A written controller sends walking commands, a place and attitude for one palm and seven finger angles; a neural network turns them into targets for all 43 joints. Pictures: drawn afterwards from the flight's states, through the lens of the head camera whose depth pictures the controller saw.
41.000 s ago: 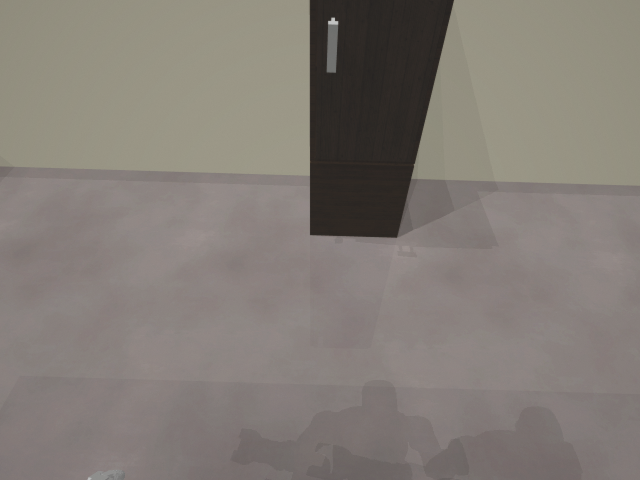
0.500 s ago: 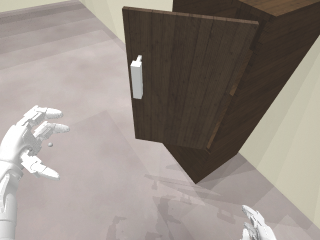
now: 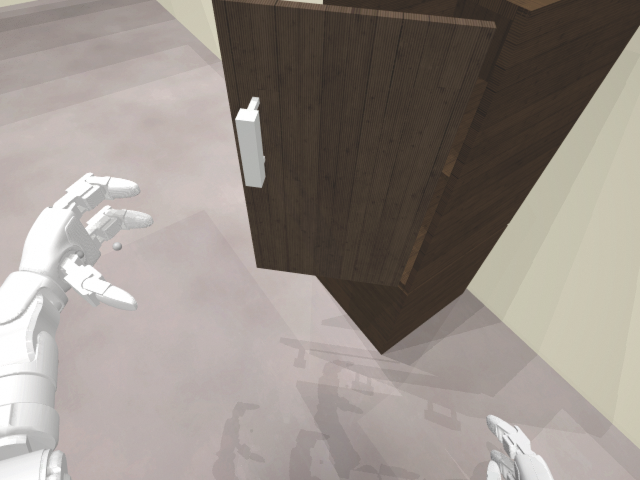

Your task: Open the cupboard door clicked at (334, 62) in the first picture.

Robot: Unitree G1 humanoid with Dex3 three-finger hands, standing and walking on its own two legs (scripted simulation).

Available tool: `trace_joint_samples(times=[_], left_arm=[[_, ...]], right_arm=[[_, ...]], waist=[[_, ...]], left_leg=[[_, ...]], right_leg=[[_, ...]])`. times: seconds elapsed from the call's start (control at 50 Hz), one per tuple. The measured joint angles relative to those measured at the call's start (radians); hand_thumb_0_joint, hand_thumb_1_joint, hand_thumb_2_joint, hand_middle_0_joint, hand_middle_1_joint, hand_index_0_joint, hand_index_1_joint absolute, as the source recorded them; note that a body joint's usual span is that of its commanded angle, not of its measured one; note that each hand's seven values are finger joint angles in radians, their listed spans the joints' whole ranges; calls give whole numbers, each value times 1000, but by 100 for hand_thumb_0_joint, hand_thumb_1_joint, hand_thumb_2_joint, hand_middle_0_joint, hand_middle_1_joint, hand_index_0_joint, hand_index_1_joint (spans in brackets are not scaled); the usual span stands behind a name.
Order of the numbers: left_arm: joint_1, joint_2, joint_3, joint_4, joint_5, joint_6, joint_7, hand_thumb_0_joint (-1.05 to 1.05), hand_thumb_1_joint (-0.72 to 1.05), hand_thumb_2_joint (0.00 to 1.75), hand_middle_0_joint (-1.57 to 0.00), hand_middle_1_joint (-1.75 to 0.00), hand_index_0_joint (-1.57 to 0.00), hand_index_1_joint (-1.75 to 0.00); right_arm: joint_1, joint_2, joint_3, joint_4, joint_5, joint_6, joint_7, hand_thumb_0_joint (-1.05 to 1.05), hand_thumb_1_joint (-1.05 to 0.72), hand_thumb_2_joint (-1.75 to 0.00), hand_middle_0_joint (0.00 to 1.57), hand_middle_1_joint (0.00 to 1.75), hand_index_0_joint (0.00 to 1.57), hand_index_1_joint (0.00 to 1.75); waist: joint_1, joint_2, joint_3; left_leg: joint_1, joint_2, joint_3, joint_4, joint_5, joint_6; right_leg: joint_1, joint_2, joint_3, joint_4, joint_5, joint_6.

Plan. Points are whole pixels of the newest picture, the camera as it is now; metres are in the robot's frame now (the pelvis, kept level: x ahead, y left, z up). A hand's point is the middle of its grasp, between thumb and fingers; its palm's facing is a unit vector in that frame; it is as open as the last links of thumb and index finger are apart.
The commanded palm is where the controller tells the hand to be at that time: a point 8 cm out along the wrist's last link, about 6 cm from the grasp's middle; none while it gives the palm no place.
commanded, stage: move the hooked fingers beside the handle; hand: left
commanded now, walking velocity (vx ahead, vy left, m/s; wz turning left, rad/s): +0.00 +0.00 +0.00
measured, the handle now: (255, 142) +0.58 +0.13 +0.08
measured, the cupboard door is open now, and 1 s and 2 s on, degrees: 46 46 46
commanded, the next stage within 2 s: none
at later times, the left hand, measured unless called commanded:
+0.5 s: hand (161, 206) +0.42 +0.23 +0.10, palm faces -0.07 -1.00 +0.00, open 14.0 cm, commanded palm +0.41 +0.28 +0.09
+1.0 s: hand (185, 168) +0.50 +0.22 +0.09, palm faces -0.09 -1.00 +0.01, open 14.0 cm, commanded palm +0.49 +0.26 +0.09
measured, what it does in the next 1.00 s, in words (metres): stands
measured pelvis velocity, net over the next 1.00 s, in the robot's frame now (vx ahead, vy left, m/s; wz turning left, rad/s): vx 0.01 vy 0.00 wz -0.04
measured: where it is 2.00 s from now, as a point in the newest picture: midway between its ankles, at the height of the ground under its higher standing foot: outside the picture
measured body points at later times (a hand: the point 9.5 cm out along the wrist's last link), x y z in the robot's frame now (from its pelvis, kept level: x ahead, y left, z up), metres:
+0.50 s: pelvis +0.00 -0.02 +0.00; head +0.07 -0.01 +0.44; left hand +0.42 +0.28 +0.10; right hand +0.08 -0.29 -0.10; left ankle -0.03 +0.05 -0.71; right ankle +0.03 -0.10 -0.71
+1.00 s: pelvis +0.01 +0.00 -0.01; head +0.12 +0.02 +0.42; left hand +0.50 +0.27 +0.09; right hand +0.00 -0.28 -0.11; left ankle -0.03 +0.05 -0.71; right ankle +0.03 -0.10 -0.71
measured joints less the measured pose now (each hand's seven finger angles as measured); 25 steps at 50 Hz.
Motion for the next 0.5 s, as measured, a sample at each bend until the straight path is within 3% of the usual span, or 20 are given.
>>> trace_joint_samples(times=[0.32,0.5], left_arm=[[-112,25,29,147,25,-50,19,-1,-50,30,-30,-120,-30,-120],[-242,61,30,311,60,-82,32,-1,-50,30,-30,-120,-30,-120]], right_arm=[[74,-9,-19,24,2,71,16,2,-91,-90,21,30,21,30],[64,-11,-14,26,3,98,16,1,-91,-90,21,30,21,30]], waist=[[-36,2,-12],[-56,-6,-11]], left_leg=[[-37,22,13,-5,-3,-14],[-73,27,13,12,-5,-18]], right_leg=[[-46,23,13,-2,3,-17],[-81,27,11,11,4,-23]])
